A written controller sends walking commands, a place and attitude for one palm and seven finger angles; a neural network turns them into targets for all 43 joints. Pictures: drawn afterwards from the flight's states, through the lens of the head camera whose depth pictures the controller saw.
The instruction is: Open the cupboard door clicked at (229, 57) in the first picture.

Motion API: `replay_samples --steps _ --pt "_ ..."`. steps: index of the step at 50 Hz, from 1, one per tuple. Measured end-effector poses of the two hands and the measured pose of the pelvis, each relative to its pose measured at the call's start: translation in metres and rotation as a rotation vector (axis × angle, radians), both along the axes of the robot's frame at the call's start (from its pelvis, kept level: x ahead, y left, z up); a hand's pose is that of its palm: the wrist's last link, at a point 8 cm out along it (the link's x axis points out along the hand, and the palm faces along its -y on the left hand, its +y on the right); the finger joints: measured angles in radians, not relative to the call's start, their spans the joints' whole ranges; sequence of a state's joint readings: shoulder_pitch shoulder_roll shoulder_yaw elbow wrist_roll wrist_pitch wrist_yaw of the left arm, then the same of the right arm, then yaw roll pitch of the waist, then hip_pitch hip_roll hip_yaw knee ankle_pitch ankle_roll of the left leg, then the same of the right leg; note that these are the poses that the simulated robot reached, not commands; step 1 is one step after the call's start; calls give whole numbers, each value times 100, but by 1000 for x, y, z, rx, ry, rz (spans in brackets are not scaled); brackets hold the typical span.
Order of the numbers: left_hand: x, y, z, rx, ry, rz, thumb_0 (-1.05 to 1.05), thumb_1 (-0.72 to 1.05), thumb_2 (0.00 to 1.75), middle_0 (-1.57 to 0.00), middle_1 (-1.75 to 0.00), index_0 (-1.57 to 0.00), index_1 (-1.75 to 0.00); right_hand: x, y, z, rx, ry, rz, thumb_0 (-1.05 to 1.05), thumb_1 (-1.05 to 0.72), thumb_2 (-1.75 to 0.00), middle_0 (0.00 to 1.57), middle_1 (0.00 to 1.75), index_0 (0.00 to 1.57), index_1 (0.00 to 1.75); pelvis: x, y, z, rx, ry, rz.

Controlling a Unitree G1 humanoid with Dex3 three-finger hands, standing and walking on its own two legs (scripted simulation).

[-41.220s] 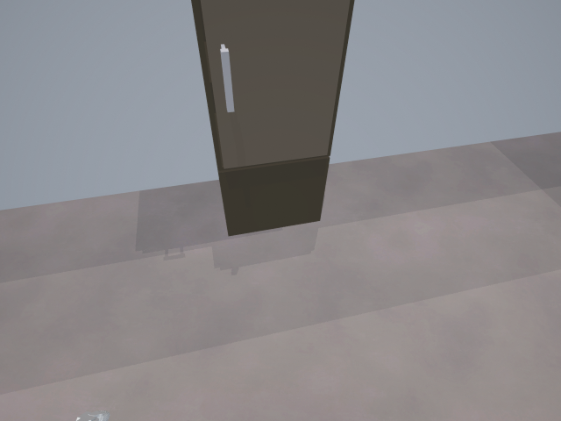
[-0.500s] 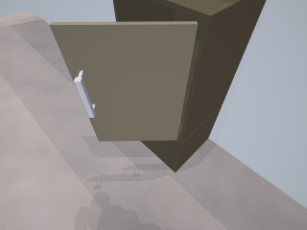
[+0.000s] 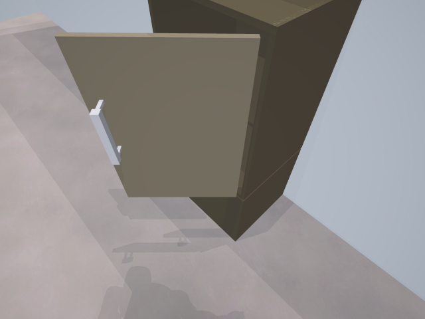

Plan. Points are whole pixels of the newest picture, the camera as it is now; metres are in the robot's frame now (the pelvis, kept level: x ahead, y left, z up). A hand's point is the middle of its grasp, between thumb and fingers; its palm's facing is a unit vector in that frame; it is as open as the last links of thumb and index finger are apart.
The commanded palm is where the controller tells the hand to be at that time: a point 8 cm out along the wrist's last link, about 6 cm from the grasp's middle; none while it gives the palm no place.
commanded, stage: come to a stop and stand still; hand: left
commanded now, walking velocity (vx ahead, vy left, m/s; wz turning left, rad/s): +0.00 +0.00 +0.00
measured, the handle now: (109, 134) +0.53 +0.31 +0.00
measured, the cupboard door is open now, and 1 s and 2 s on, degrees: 46 46 46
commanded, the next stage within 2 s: look again from close up in 0.28 s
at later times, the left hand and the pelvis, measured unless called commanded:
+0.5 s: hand out of the picture +0.06 +0.21 -0.17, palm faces -0.01 -0.96 -0.27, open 7.4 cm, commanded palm none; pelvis +0.00 -0.01 +0.00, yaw +0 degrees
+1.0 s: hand out of the picture +0.04 +0.21 -0.17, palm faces +0.00 -0.96 -0.27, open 7.4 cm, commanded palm none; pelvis -0.01 -0.01 +0.00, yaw +0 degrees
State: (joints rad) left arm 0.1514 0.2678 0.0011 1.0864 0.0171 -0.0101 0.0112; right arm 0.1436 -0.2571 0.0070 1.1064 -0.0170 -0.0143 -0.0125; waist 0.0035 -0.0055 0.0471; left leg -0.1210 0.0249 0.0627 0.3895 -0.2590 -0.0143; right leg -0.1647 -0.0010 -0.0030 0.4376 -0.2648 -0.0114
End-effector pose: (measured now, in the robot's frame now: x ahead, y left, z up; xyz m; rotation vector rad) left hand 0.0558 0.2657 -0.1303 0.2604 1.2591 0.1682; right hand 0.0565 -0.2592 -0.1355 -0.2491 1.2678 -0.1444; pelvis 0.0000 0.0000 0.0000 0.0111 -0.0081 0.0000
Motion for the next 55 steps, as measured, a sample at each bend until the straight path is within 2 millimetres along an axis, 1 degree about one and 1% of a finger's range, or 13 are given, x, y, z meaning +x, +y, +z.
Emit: replay_samples --steps 10,22,34,55 --pt "-1 -5 2 5 3 6 1 91 89 -20 -30 -20 -30 -2 -8 0 0 17 2 0 -91 -90 20 30 20 30 2 -8 1 0 2 3" --pt "-2 -13 0 -9 -1 9 1 91 89 -20 -30 -20 -30 -4 -13 2 -7 18 -1 0 -91 -90 20 30 20 30 1 -12 2 -2 -1 3" --pt "-8 -14 -1 -16 5 14 1 91 89 -20 -30 -20 -30 -10 -11 3 -6 23 -2 0 -91 -90 20 30 20 30 -2 -12 2 -3 -1 3" --pt "-21 -8 -2 -18 7 24 1 91 89 -20 -30 -20 -30 -20 -6 4 -7 25 -5 0 -91 -90 20 30 20 30 -9 -7 3 -4 -9 7"
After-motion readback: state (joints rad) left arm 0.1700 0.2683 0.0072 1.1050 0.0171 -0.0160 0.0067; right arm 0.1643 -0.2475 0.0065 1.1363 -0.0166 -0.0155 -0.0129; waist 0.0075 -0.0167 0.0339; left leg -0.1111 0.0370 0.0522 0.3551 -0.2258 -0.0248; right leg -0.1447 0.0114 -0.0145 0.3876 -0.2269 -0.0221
